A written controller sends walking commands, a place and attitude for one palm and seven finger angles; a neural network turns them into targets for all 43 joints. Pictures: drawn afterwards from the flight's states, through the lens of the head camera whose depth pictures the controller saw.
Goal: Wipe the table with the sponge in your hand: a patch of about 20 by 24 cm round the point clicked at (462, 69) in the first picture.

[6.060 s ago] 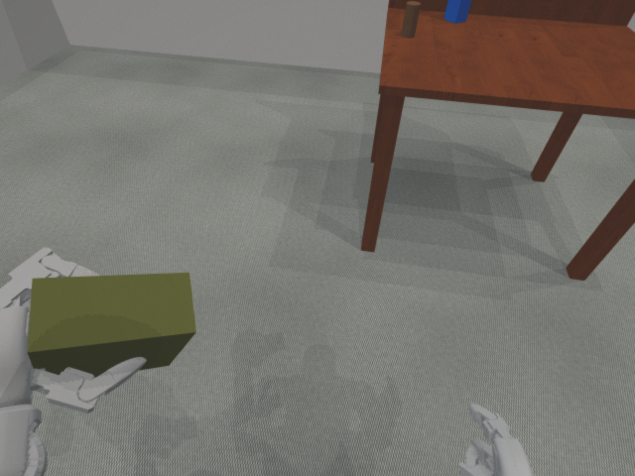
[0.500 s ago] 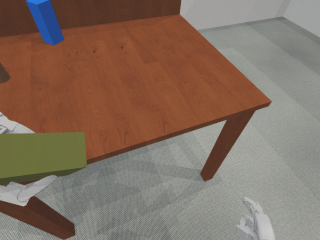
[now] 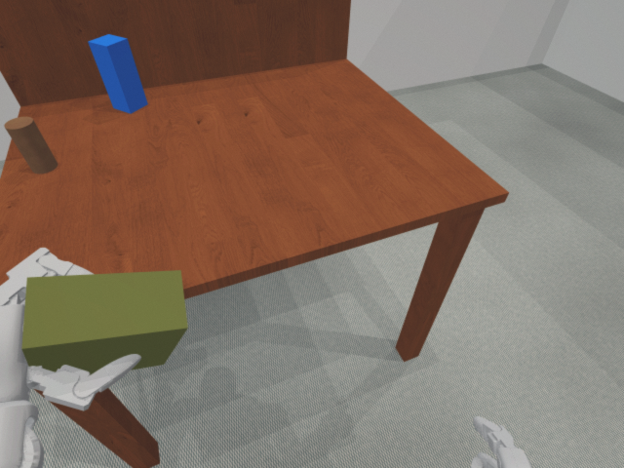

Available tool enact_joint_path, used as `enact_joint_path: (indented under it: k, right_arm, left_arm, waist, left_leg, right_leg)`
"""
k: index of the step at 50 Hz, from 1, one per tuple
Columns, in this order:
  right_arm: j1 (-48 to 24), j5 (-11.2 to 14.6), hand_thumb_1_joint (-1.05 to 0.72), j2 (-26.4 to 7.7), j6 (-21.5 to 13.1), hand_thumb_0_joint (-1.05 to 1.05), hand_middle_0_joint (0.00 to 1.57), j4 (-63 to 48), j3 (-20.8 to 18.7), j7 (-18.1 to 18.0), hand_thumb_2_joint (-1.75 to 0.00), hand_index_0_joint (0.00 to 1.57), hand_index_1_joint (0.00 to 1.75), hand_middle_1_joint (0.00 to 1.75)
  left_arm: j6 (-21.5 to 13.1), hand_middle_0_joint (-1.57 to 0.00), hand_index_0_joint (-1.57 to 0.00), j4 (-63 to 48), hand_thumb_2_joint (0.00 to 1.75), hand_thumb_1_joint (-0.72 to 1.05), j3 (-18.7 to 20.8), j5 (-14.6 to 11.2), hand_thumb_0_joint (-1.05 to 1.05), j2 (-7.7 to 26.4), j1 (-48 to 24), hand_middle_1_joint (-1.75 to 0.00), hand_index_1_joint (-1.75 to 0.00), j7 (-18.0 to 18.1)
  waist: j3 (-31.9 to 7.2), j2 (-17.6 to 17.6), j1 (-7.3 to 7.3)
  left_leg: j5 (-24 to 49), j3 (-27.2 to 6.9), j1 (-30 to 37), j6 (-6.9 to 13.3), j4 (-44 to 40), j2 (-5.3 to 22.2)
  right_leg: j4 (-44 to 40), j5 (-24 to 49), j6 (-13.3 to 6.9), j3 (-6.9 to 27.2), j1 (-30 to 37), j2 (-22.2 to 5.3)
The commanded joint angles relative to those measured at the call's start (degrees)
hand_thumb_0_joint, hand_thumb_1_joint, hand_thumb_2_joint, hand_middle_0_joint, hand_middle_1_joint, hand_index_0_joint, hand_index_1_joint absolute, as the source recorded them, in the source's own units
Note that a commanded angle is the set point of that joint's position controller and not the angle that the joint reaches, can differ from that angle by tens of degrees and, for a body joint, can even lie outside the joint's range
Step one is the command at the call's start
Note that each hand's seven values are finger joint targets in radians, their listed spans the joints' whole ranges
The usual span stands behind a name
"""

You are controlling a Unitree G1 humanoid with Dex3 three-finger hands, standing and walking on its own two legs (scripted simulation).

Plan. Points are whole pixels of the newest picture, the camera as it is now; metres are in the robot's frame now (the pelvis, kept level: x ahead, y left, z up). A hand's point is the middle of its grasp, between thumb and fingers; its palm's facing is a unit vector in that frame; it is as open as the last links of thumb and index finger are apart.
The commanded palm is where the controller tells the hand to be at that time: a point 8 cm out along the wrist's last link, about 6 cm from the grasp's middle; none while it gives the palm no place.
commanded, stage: come to a stop and stand still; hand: left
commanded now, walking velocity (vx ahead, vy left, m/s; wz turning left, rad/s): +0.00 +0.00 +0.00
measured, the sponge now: (130, 326) +0.22 +0.20 +0.14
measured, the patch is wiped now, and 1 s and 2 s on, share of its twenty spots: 0.00 0.00 0.00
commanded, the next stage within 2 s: look again from close up in 0.34 s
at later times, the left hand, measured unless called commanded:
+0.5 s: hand (34, 327) +0.20 +0.27 +0.18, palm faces +0.43 -0.80 -0.41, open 10.1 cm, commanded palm +0.13 +0.29 +0.18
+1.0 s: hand (11, 297) +0.23 +0.32 +0.17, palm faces +0.41 -0.83 -0.37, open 10.1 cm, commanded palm +0.17 +0.34 +0.18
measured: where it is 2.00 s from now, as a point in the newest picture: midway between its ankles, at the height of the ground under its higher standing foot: outside the picture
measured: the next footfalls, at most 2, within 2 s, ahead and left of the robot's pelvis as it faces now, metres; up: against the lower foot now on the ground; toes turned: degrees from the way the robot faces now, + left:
right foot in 1.48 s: +0.17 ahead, -0.04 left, +0.00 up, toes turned -9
left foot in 1.90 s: +0.28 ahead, +0.21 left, +0.00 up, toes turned +3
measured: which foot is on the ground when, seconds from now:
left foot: down 0.00-1.00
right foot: down 0.00-1.00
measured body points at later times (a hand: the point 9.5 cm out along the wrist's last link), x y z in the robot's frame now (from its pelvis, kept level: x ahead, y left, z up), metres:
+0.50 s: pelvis -0.02 +0.00 -0.01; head -0.04 +0.01 +0.44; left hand +0.17 +0.31 +0.20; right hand +0.14 -0.21 -0.09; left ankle +0.09 +0.11 -0.73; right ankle +0.01 -0.11 -0.73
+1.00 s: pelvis +0.01 +0.06 +0.01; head +0.03 +0.09 +0.46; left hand +0.20 +0.36 +0.19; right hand +0.18 -0.16 -0.06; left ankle +0.09 +0.11 -0.73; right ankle +0.00 -0.10 -0.73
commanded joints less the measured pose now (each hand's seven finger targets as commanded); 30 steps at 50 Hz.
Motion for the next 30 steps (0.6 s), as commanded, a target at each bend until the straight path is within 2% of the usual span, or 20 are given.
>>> enact_joint_path:
  k: [1,4,6,8,11,12,14,15,17,19,21,22,23,24,25,26,27,28,29,30]
  right_arm:
    - [-7.5,0.0,-0.9,-4.8,-3.7,0.0,0.2,-10.1,-1.9,-1.1,-0.9,0.2,0.3,0.3]
    - [-6.8,-0.6,-0.9,-5.3,-4.9,0.0,0.2,-10.4,-1.8,-1.1,-0.9,0.2,0.3,0.3]
    - [-6.5,-0.5,-0.9,-5.3,-5.4,0.0,0.2,-11.0,-2.4,-0.7,-0.9,0.2,0.3,0.3]
    - [-5.2,-0.7,-0.9,-4.5,-6.2,0.0,0.2,-11.0,-2.9,-0.6,-0.9,0.2,0.3,0.3]
    - [-4.5,-0.1,-0.9,-4.0,-6.2,0.0,0.2,-10.8,-3.2,0.1,-0.9,0.2,0.3,0.3]
    - [-3.9,0.0,-0.9,-4.1,-6.0,0.0,0.2,-10.5,-3.3,0.3,-0.9,0.2,0.3,0.3]
    - [-4.5,0.0,-0.9,-4.1,-5.4,0.0,0.2,-10.5,-3.2,0.3,-0.9,0.2,0.3,0.3]
    - [-4.9,0.0,-0.9,-4.2,-5.3,0.0,0.2,-9.9,-2.9,0.1,-0.9,0.2,0.3,0.3]
    - [-5.3,-0.1,-0.9,-4.3,-5.4,0.0,0.2,-8.7,-2.3,-0.1,-0.9,0.2,0.3,0.3]
    - [-5.8,0.0,-0.9,-4.4,-5.3,0.0,0.2,-8.6,-2.0,-0.3,-0.9,0.2,0.3,0.3]
    - [-6.5,0.1,-0.9,-4.8,-5.4,0.0,0.2,-8.5,-1.9,-0.7,-0.9,0.2,0.3,0.3]
    - [0.2,4.7,-0.9,-7.6,-6.9,0.0,0.2,-14.4,4.7,-3.9,-0.9,0.2,0.3,0.3]
    - [-6.3,4.2,-0.9,1.0,-8.8,0.0,0.2,-12.0,2.2,-1.5,-0.9,0.2,0.3,0.3]
    - [-7.1,1.4,-0.9,-4.1,-9.9,0.0,0.2,-9.8,-0.1,-0.8,-0.9,0.2,0.3,0.3]
    - [-5.4,0.9,-0.9,-5.8,-10.2,0.0,0.2,-9.2,-0.9,-0.6,-0.9,0.2,0.3,0.3]
    - [-4.0,0.7,-0.9,-4.7,-9.8,0.0,0.2,-9.5,-0.7,0.1,-0.9,0.2,0.3,0.3]
    - [-3.5,0.3,-0.9,-4.4,-10.2,0.0,0.2,-10.3,-0.9,1.0,-0.9,0.2,0.3,0.3]
    - [-2.0,0.0,-0.9,-5.1,-10.6,0.0,0.2,-11.1,-0.9,1.7,-0.9,0.2,0.3,0.3]
    - [-3.4,-0.2,-0.9,-6.0,-11.5,0.0,0.2,-11.8,-1.1,2.3,-0.9,0.2,0.3,0.3]
    - [-4.5,0.1,-0.9,-6.1,-12.2,0.0,0.2,-12.6,-1.3,2.6,-0.9,0.2,0.3,0.3]
  left_arm:
    - [-5.5,-1.2,-1.2,-15.5,1.3,0.1,7.1,0.9,0.0,11.9,-11.2,-1.6,-1.6,1.2]
    - [-7.0,-1.2,-1.2,-18.3,1.3,0.1,7.9,1.5,0.0,11.9,-9.8,-1.6,-1.6,1.5]
    - [-7.5,-1.2,-1.2,-18.1,1.3,0.1,8.5,1.5,0.0,11.7,-8.1,-1.6,-1.6,1.6]
    - [-8.3,-1.2,-1.2,-17.2,1.3,0.1,9.5,0.9,0.0,11.7,-5.0,-1.6,-1.6,1.4]
    - [-7.5,-1.2,-1.2,-14.1,1.3,0.1,9.5,0.4,0.0,10.5,-0.3,-1.6,-1.6,1.1]
    - [-7.2,-1.2,-1.2,-12.8,1.3,0.1,9.6,0.3,0.0,10.0,1.4,-1.6,-1.6,1.1]
    - [-6.3,-1.2,-1.2,-13.2,1.3,0.1,8.9,0.1,0.0,10.1,0.0,-1.6,-1.6,0.9]
    - [-6.0,-1.2,-1.2,-13.6,1.3,0.1,8.7,0.0,0.0,10.4,-1.1,-1.6,-1.6,0.9]
    - [-5.0,-1.2,-1.2,-12.7,1.3,0.1,7.7,0.0,0.0,9.8,-3.3,-1.6,-1.6,1.1]
    - [-4.8,-1.2,-1.2,-12.8,1.3,0.1,6.8,0.1,0.0,9.9,-6.5,-1.6,-1.6,1.0]
    - [-5.2,-1.2,-1.2,-13.3,1.3,0.1,7.0,0.2,0.0,11.1,-10.1,-1.6,-1.6,0.9]
    - [-14.6,-1.2,-1.2,-25.5,1.3,0.1,30.8,2.0,0.0,61.2,-66.1,-1.6,-1.6,2.3]
    - [-10.0,-1.2,-1.2,-0.7,1.3,0.1,17.2,1.1,0.0,23.4,-40.4,-1.6,-1.6,0.3]
    - [-9.3,-1.2,-1.2,-2.6,1.3,0.1,16.0,0.2,0.0,24.1,-33.4,-1.6,-1.6,-0.4]
    - [-8.8,-1.2,-1.2,2.0,1.3,0.1,10.5,0.8,0.0,19.3,-31.5,-1.6,-1.6,-1.2]
    - [-8.6,-1.2,-1.2,-2.0,1.3,0.1,7.1,0.6,0.0,16.6,-29.3,-1.6,-1.6,-2.0]
    - [-8.7,-1.2,-1.2,-4.1,1.3,0.1,3.7,-0.3,0.0,10.9,-26.7,-1.6,-1.6,-2.9]
    - [-9.1,-1.2,-1.2,-9.7,1.3,0.1,3.3,-0.4,0.0,11.0,-24.3,-1.6,-1.6,-3.3]
    - [-9.1,-1.2,-1.2,-13.2,1.3,0.1,3.0,0.0,0.0,9.9,-22.0,-1.6,-1.6,-3.3]
    - [-9.2,-1.2,-1.2,-14.8,1.3,0.1,2.6,0.4,0.0,8.9,-18.7,-1.6,-1.6,-3.2]
  waist:
    - [1.8,1.0,-0.13]
    - [2.0,12.1,0.33]
    - [-0.1,15.9,1.07]
    - [-3.5,12.8,1.13]
    - [-6.2,6.5,0.42]
    - [-7.2,3.0,0.01]
    - [-4.9,-5.8,-0.47]
    - [-3.9,-8.2,-0.46]
    - [-3.7,-7.6,-0.79]
    - [-3.4,-7.9,-0.76]
    - [-1.9,-4.8,-0.36]
    - [2.3,-1.7,-2.05]
    - [-2.2,-12.5,0.33]
    - [1.1,-12.0,0.88]
    - [3.6,-8.1,1.07]
    - [1.8,-2.4,1.76]
    - [0.0,5.1,1.27]
    - [-3.0,10.9,1.85]
    - [-3.5,13.4,2.16]
    - [-3.4,11.7,2.42]
  left_leg:
    - [-15.3,-4.8,4.4,0.4,-6.0,2.8]
    - [-27.8,-11.8,-3.9,1.7,-19.3,6.5]
    - [-32.3,-14.7,-10.9,3.3,-25.1,9.3]
    - [-26.5,-13.2,-7.2,3.2,-23.5,8.8]
    - [-20.0,-6.8,-2.3,1.2,-16.1,5.0]
    - [-18.4,-4.7,-0.8,0.1,-12.8,3.4]
    - [-12.0,-2.3,3.4,-1.2,-2.9,1.0]
    - [-9.1,-2.1,5.9,-1.3,1.8,0.3]
    - [-7.0,-2.4,6.9,-1.1,3.7,0.2]
    - [-4.6,-3.7,6.6,-0.4,-0.2,1.1]
    - [-5.7,-5.1,5.5,0.2,-3.8,2.4]
    - [-11.7,-3.8,2.2,1.2,-4.9,-1.0]
    - [-9.2,-3.3,6.4,1.7,1.4,1.7]
    - [-12.8,-2.1,9.9,-0.6,5.5,-0.9]
    - [-10.9,-2.2,12.3,-0.9,10.7,-1.7]
    - [-11.6,-2.5,12.5,-0.8,9.8,-1.9]
    - [-10.7,-2.1,12.2,-0.6,2.4,-1.5]
    - [-12.4,-3.7,9.7,-0.7,-4.9,-1.1]
    - [-15.0,-6.4,6.7,-0.5,-10.6,-0.2]
    - [-20.1,-8.4,3.5,0.0,-14.3,1.0]
  right_leg:
    - [-13.3,-21.4,-1.6,9.6,-12.6,-8.2]
    - [-3.8,-16.9,0.0,3.5,-4.0,-1.8]
    - [5.5,-10.2,0.0,1.0,5.5,0.6]
    - [3.0,-7.8,0.0,0.9,7.3,0.6]
    - [-6.4,-7.7,-0.5,2.7,7.2,-1.3]
    - [-8.6,-9.1,-1.2,4.2,5.9,-2.7]
    - [-14.3,-14.7,-3.3,12.4,-4.2,-8.6]
    - [-15.8,-14.0,-4.3,14.9,-9.0,-11.3]
    - [-14.4,-9.8,-4.2,14.6,-11.5,-12.1]
    - [-11.2,-9.4,-2.4,10.9,-10.4,-9.1]
    - [-9.6,-10.2,-1.2,9.2,-9.8,-6.9]
    - [-11.3,-7.7,2.7,6.0,-10.9,-4.0]
    - [-11.9,-23.9,0.2,7.0,-18.2,-7.4]
    - [-16.6,-25.7,-3.9,16.3,-24.5,-8.6]
    - [-18.0,-26.5,-6.7,20.9,-29.4,-12.8]
    - [-17.5,-25.7,-7.1,19.8,-27.2,-13.7]
    - [-14.3,-20.0,-5.7,15.8,-21.3,-10.5]
    - [-10.6,-15.6,-3.5,11.8,-13.6,-6.5]
    - [-7.7,-11.0,-1.9,8.6,-8.5,-3.0]
    - [-7.0,-9.5,-0.6,6.8,-4.5,-1.5]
